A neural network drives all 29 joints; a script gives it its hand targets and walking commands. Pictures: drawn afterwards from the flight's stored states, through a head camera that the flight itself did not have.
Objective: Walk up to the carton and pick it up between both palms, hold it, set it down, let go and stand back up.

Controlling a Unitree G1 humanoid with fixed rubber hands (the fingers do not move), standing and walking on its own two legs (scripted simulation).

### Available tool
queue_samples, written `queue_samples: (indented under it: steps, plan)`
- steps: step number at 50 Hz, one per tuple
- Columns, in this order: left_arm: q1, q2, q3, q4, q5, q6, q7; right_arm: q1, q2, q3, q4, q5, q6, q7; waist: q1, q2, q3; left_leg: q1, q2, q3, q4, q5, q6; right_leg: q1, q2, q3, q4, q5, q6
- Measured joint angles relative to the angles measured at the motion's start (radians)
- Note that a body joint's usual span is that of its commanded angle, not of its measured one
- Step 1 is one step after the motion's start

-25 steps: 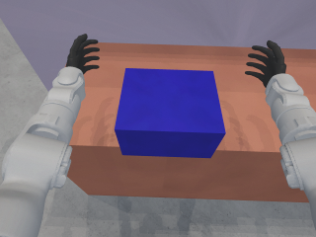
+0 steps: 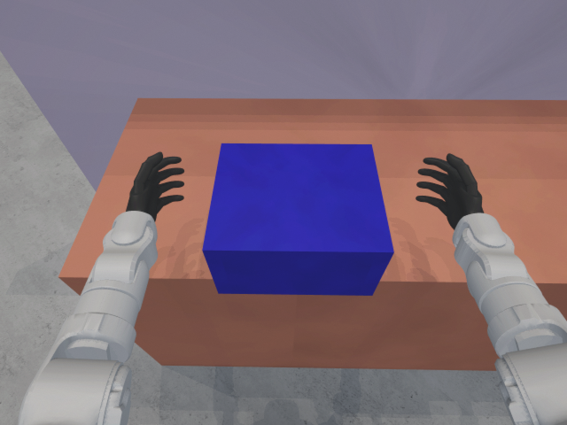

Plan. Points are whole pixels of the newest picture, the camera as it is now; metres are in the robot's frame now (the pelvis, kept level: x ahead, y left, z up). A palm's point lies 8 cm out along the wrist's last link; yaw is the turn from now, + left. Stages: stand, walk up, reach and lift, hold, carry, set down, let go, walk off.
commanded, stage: set down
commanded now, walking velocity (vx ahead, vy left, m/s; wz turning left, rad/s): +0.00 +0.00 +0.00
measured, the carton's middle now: (295, 218) +0.47 +0.00 -0.03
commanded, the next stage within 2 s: none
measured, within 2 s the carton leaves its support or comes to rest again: neither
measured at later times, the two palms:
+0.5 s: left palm (144, 259) +0.33 +0.21 +0.05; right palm (475, 268) +0.33 -0.24 +0.04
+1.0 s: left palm (140, 319) +0.26 +0.21 +0.00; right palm (479, 334) +0.26 -0.24 +0.00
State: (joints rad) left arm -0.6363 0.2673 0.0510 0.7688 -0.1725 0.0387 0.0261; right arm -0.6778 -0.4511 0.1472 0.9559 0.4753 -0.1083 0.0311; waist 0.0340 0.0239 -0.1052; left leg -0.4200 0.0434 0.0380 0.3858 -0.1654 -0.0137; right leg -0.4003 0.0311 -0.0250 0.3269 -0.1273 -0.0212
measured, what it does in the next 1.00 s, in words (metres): stands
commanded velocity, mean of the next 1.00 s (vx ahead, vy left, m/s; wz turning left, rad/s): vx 0.00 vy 0.00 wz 0.00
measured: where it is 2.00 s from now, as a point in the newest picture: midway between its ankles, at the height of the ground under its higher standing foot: outside the picture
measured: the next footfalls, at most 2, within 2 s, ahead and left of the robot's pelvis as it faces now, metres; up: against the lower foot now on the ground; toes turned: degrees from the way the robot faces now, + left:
none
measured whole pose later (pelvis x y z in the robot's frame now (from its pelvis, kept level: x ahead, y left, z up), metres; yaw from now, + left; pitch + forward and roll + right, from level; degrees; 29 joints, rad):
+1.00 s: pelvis +0.01 +0.01 +0.00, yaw +0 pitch +0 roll +0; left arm 0.01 0.18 -0.02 0.49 -0.16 -0.18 0.06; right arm 0.00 -0.33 0.03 0.64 0.32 -0.30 0.07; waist 0.01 0.01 -0.02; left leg -0.16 0.02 0.04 0.37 -0.22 -0.01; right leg -0.16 0.02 0.00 0.35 -0.19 -0.01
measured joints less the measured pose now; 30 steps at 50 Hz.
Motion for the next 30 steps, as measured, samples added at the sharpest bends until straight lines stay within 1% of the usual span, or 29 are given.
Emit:
queue_samples:
  steps: [2,7,11,18,20,23,26,30]
  plan:
    - [0.037,0.009,-0.006,-0.031,-0.024,0.005,0.004,0.042,0.013,-0.032,-0.048,-0.026,0.008,-0.008,-0.006,0.002,-0.005,0.003,-0.003,-0.005,0.002,0.000,0.000,0.003,-0.002,-0.004,0.007,-0.005,-0.001]
    - [0.054,0.022,-0.027,-0.036,-0.063,0.001,0.000,0.079,0.025,-0.076,-0.084,-0.058,0.031,-0.012,-0.021,-0.005,0.001,0.025,-0.008,-0.013,0.009,-0.001,0.001,0.023,-0.007,-0.010,0.024,-0.015,-0.001]
    - [0.059,0.012,-0.033,-0.005,-0.054,-0.023,-0.002,0.097,0.031,-0.073,-0.066,-0.054,0.030,-0.004,-0.026,-0.021,-0.005,0.048,-0.010,-0.008,0.009,-0.004,0.002,0.038,-0.009,-0.003,0.035,-0.022,-0.001]
    - [0.131,-0.028,-0.035,-0.007,-0.009,-0.052,0.006,0.170,0.049,-0.069,-0.046,-0.060,-0.004,0.015,-0.023,-0.032,0.007,0.103,-0.011,0.004,0.006,-0.014,0.005,0.086,-0.009,0.011,0.037,-0.029,0.003]
    - [0.165,-0.036,-0.032,-0.027,0.000,-0.057,0.012,0.201,0.053,-0.072,-0.063,-0.059,-0.015,0.019,-0.020,-0.032,0.019,0.117,-0.012,0.008,0.004,-0.017,0.006,0.098,-0.009,0.016,0.038,-0.031,0.004]
    - [0.238,-0.047,-0.027,-0.094,0.010,-0.071,0.021,0.264,0.059,-0.077,-0.114,-0.063,-0.043,0.025,-0.017,-0.030,0.038,0.138,-0.012,0.010,-0.001,-0.018,0.006,0.118,-0.009,0.019,0.031,-0.031,0.005]
    - [0.308,-0.056,-0.023,-0.147,0.013,-0.082,0.025,0.329,0.066,-0.085,-0.162,-0.080,-0.062,0.029,-0.018,-0.025,0.054,0.157,-0.014,0.008,-0.006,-0.019,0.007,0.138,-0.010,0.018,0.025,-0.031,0.006]
    - [0.381,-0.056,-0.036,-0.184,-0.001,-0.093,0.038,0.402,0.080,-0.111,-0.213,-0.110,-0.067,0.034,-0.018,-0.022,0.064,0.168,-0.017,0.006,-0.008,-0.021,0.008,0.147,-0.013,0.018,0.030,-0.038,0.006]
